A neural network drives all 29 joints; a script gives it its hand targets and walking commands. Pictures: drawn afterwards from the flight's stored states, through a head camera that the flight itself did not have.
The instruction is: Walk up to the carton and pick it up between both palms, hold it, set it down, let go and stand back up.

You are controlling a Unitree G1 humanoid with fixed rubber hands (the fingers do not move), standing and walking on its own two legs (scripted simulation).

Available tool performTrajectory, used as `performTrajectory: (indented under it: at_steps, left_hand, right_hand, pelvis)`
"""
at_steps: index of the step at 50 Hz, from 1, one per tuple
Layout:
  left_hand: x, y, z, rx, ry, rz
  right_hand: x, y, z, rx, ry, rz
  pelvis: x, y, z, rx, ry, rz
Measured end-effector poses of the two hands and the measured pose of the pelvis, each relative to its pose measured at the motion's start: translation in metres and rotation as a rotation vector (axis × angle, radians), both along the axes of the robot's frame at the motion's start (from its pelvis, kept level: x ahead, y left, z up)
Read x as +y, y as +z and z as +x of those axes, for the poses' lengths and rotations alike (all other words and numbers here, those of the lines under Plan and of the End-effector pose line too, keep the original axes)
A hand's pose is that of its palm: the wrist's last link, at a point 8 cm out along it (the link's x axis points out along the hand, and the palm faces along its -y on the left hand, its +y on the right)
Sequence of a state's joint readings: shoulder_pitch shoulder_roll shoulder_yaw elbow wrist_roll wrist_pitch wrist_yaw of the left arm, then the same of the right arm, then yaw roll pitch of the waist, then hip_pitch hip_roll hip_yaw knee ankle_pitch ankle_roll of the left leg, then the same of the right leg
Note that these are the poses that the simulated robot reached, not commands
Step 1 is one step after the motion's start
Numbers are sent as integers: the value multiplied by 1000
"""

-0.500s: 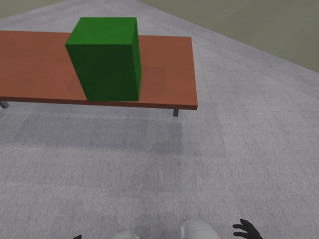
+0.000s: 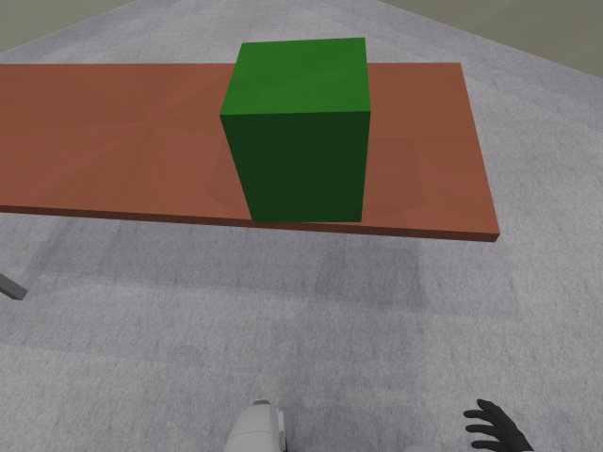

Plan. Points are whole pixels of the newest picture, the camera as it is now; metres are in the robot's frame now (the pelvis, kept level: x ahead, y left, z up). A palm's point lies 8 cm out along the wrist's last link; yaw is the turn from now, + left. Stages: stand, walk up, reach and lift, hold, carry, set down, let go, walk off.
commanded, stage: walk up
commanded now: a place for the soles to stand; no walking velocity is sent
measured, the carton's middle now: (304, 136) +0.60 +0.03 +0.04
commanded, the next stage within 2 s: none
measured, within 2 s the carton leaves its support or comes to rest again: neither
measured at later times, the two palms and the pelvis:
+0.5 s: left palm (66, 446) +0.14 +0.36 -0.08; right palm (424, 447) +0.13 -0.12 -0.11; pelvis +0.02 +0.13 +0.01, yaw -3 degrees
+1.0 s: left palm out of the picture +0.06 +0.44 -0.12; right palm out of the picture +0.10 -0.03 -0.07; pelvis +0.01 +0.20 +0.03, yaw -1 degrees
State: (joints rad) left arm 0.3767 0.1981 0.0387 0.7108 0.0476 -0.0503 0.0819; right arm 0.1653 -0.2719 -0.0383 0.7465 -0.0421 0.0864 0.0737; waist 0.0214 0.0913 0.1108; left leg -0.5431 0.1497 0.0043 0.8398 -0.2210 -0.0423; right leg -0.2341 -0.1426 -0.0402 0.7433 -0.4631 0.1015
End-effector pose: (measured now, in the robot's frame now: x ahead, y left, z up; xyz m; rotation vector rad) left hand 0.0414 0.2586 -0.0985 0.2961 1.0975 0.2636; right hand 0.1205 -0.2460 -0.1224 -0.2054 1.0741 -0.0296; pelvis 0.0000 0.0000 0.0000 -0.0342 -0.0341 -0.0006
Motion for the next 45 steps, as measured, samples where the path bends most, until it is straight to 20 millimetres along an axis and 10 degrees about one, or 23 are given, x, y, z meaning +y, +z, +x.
performTrajectory:
  at_steps: [6,18,33,45]
  left_hand:
    - [54,-27,43,-3,-13,-29]
    - [61,1,97,-122,-130,-81]
    - [159,0,96,-101,-121,-114]
    - [175,-18,47,25,-95,-230]
  right_hand:
    - [58,14,36,-77,-16,-12]
    - [102,12,46,-130,-110,17]
    - [174,15,-20,-37,-127,-55]
    - [225,51,-17,-74,-85,-48]
  pelvis:
    - [39,-8,17,-20,9,28]
    - [93,-2,23,-21,-79,34]
    - [176,5,15,-4,-29,27]
    - [203,27,9,-20,-17,6]
